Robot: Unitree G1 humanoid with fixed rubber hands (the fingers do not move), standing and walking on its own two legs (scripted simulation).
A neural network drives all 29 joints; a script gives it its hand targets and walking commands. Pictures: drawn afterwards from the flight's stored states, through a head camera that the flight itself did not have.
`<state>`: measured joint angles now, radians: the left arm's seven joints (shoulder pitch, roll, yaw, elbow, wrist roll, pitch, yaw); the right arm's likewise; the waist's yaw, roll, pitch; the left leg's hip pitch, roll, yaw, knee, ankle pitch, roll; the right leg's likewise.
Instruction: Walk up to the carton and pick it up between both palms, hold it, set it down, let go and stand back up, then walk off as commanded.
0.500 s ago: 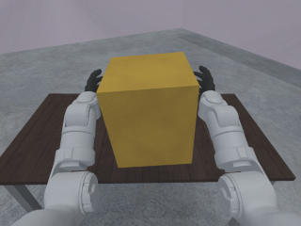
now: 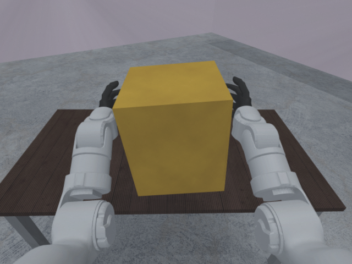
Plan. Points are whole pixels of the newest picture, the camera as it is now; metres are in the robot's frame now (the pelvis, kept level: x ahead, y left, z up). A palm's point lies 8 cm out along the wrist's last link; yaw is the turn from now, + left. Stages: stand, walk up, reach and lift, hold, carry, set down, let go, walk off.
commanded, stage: hold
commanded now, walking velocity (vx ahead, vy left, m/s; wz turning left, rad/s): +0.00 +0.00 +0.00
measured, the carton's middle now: (176, 128) +0.38 +0.00 +0.16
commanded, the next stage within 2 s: set down in 1.40 s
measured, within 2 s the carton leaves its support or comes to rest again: neither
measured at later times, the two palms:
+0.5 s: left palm (108, 113) +0.38 +0.16 +0.21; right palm (241, 110) +0.37 -0.14 +0.22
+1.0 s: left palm (108, 113) +0.38 +0.16 +0.21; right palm (241, 110) +0.37 -0.14 +0.22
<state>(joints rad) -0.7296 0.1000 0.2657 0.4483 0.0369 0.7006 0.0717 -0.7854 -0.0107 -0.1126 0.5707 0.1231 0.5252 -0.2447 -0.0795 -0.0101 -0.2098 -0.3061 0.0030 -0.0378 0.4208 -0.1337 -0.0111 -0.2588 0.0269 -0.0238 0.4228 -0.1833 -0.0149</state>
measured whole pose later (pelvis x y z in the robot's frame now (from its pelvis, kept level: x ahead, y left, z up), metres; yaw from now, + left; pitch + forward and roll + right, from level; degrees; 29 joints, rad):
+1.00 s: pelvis +0.00 +0.00 +0.00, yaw +0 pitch +1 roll +0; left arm -0.73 0.10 0.26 0.45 0.04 0.70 0.07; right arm -0.79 -0.01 -0.11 0.57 0.12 0.52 -0.24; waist -0.08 -0.01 -0.21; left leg -0.31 0.00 -0.04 0.42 -0.13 -0.01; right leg -0.26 0.03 -0.02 0.42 -0.18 -0.02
